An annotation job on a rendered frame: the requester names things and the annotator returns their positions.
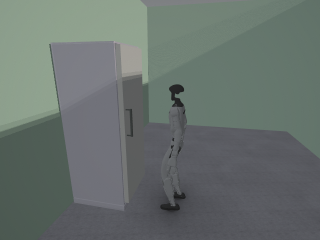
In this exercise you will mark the left robot forearm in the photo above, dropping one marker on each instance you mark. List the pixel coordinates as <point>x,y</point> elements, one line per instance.
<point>177,142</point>

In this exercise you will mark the robot left hand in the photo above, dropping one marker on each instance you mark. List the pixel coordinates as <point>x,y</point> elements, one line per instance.
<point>173,163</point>

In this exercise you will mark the robot foot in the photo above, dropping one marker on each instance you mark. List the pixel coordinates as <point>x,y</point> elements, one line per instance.
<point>181,196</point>
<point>169,207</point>

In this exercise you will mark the fridge door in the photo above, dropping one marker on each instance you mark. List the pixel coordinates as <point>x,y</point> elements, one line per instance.
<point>130,96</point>

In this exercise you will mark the left robot foot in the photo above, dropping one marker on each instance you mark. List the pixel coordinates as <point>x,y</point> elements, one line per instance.
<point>169,207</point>

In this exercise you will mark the robot left upper arm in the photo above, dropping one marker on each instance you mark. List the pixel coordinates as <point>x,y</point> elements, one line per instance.
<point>175,114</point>

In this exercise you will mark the right robot foot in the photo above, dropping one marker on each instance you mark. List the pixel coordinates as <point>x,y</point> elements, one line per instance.
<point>181,196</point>

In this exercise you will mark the right robot forearm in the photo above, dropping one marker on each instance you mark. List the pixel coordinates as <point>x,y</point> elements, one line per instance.
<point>182,137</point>

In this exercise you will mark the handle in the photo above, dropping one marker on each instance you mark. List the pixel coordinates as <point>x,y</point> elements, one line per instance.
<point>131,122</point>

